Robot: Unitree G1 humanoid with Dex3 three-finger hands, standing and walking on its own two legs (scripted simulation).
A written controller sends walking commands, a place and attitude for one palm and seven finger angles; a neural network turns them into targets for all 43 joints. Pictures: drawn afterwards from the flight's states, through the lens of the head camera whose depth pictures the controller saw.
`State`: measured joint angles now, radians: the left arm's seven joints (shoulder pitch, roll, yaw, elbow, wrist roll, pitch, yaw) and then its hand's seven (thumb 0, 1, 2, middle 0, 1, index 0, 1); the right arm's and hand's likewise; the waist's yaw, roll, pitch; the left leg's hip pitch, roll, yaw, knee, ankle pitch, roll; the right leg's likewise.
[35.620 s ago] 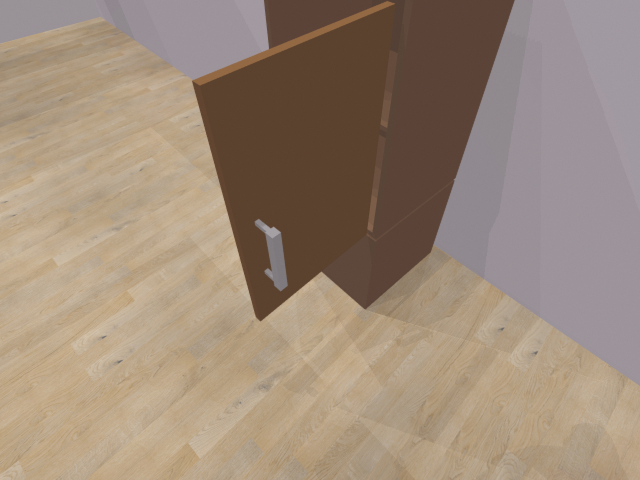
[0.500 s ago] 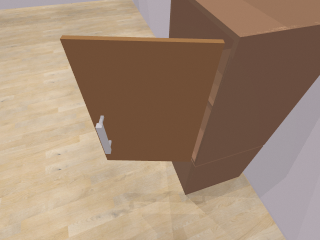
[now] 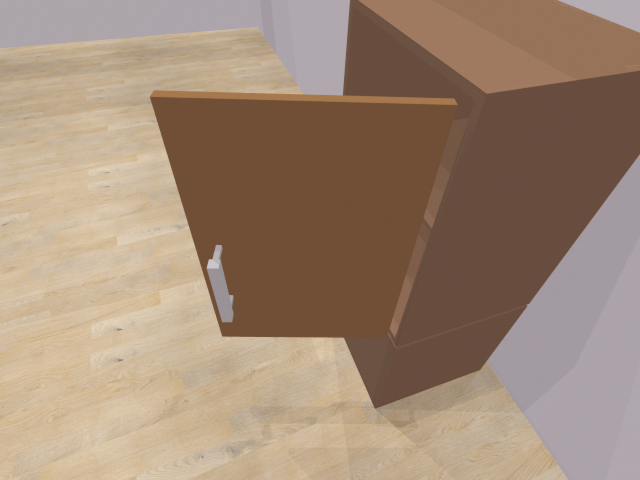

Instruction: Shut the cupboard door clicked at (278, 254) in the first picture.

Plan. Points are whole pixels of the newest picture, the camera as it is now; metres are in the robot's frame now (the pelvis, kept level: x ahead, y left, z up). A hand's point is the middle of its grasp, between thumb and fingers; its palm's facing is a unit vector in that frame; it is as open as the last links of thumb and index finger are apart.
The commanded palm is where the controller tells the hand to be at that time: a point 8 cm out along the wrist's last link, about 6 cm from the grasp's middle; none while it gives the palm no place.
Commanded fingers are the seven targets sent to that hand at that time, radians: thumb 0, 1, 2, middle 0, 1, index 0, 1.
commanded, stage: raise the hand and make a fist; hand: left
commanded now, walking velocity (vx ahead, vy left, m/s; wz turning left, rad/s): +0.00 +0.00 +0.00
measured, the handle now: (223, 285) +0.47 +0.21 -0.11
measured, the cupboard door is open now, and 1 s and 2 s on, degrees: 71 71 71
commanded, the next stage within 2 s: bring the fist close to the handle in 1.94 s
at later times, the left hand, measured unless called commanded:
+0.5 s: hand out of the picture +0.11 +0.17 -0.12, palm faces +0.17 -0.99 -0.01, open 5.9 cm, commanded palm +0.11 +0.22 -0.07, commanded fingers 0.00 0.90 0.90 -0.64 -0.78 -0.64 -0.78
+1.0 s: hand (190, 455) +0.17 +0.17 -0.07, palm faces +0.11 -0.99 -0.04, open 3.6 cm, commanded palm +0.14 +0.22 -0.07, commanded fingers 0.00 0.90 0.90 -1.10 -1.28 -1.10 -1.28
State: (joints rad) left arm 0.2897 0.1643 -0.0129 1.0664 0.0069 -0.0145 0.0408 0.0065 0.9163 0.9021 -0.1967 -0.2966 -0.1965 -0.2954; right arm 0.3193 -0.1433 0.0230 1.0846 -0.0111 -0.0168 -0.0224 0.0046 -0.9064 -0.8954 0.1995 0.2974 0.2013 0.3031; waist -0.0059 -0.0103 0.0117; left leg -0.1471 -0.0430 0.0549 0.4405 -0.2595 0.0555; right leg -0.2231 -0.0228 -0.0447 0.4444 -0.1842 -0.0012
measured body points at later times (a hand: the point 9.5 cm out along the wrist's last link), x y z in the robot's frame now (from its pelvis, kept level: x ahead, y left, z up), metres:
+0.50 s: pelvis -0.03 -0.03 -0.12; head +0.04 +0.00 +0.33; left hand +0.10 +0.22 -0.11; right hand +0.23 -0.25 -0.14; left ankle -0.01 +0.08 -0.74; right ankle +0.04 -0.12 -0.74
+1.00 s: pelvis -0.02 -0.03 -0.12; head +0.07 -0.02 +0.32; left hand +0.16 +0.23 -0.06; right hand +0.17 -0.28 -0.21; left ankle -0.01 +0.08 -0.74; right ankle +0.04 -0.12 -0.74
